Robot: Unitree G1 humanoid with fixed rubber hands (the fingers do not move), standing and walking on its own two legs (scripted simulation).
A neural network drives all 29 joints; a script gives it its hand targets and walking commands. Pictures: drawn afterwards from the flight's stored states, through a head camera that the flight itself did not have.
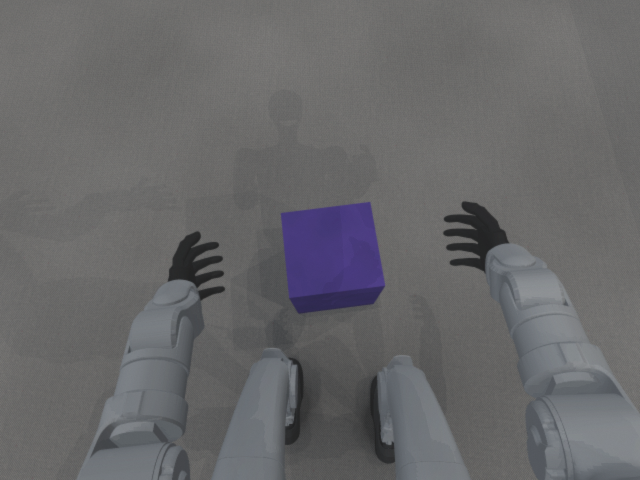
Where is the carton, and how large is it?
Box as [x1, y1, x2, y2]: [281, 202, 384, 313]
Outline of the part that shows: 369,202 281,213 289,298 298,313 373,303 383,288 384,281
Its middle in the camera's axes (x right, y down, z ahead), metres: +0.03 +0.06 +0.99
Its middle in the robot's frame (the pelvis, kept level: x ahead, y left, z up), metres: +0.50 +0.02 -0.55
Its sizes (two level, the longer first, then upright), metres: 0.210 0.200 0.250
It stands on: the floor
